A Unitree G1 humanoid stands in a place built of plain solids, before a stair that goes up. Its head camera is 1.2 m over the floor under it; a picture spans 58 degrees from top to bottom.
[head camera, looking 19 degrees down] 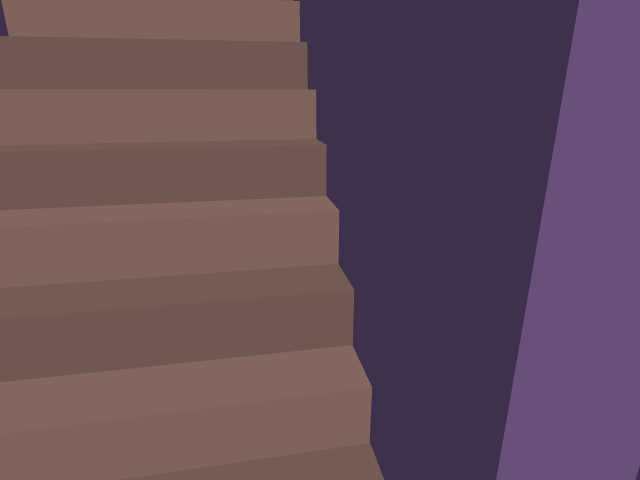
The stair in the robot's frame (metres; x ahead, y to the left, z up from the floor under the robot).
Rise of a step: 0.20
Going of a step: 0.22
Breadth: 1.30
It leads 11 degrees to the left of straight ahead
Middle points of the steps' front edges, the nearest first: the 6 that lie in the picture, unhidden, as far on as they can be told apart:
0.91 0.49 0.40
1.13 0.53 0.60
1.34 0.57 0.81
1.56 0.61 1.01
1.78 0.65 1.21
2.00 0.69 1.41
